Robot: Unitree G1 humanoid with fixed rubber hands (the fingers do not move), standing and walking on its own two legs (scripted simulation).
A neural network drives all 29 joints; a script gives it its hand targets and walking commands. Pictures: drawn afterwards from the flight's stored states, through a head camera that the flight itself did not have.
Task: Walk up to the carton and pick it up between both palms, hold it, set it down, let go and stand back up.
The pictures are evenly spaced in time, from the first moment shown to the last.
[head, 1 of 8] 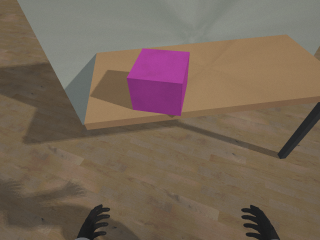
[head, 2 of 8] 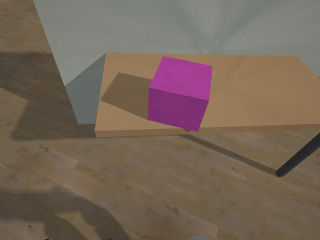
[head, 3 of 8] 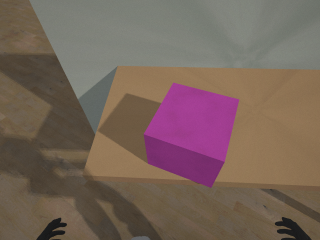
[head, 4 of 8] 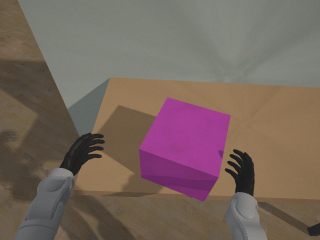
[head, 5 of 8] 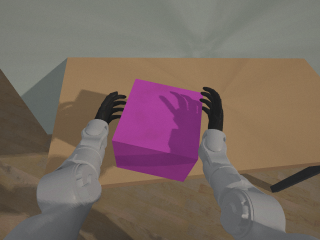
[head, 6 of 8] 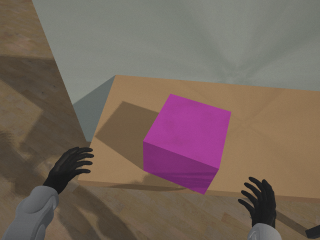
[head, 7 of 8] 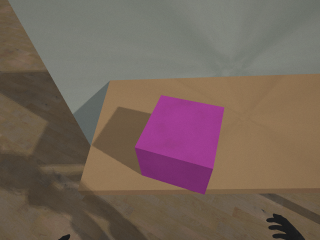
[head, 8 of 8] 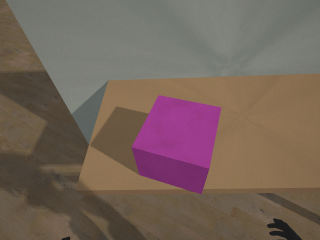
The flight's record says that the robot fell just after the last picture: no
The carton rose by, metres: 0.02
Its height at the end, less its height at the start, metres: +0.00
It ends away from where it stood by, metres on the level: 0.00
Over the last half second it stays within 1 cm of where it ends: yes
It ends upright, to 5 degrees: yes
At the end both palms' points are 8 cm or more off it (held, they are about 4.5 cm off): yes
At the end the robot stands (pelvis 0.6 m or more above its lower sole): yes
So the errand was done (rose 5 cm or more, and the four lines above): no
